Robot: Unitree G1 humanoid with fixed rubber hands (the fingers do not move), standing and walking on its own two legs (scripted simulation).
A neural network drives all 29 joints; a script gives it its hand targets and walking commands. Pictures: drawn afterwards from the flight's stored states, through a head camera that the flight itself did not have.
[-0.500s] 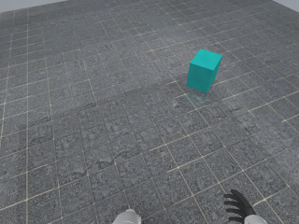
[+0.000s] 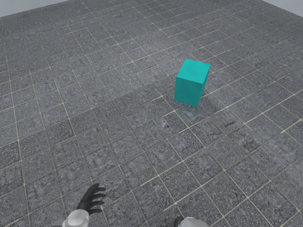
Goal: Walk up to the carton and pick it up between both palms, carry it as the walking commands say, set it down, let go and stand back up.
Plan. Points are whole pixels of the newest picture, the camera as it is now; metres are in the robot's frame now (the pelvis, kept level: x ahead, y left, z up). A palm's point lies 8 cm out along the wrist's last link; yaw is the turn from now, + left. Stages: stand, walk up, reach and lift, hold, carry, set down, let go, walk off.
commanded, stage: walk up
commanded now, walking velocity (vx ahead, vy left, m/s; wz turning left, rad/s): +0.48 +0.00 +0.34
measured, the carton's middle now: (191, 82) +1.22 -0.40 -0.62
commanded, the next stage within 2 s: none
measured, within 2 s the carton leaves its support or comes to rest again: neither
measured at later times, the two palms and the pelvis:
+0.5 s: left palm out of the picture +0.07 +0.29 -0.13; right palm (198, 130) +0.42 -0.17 -0.08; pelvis +0.18 +0.04 +0.01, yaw +9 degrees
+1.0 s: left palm (65, 158) +0.37 +0.29 -0.10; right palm (215, 135) +0.42 -0.24 -0.12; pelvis +0.30 +0.02 +0.00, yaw +1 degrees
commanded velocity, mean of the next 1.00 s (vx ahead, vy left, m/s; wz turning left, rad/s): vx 0.25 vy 0.00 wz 0.04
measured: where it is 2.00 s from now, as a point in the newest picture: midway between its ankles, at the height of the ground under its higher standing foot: (152, 156)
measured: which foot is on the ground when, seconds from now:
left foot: down 0.00-0.00, up 0.02-0.44, down 0.46-0.84, up 0.86-1.00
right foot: down 0.00-0.46, up 0.48-0.82, down 0.84-1.00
